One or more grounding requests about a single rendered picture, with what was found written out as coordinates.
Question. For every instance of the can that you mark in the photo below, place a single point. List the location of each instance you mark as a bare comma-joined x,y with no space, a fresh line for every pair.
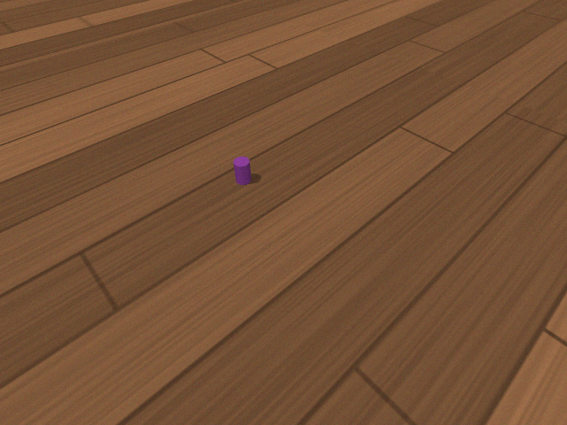
242,170

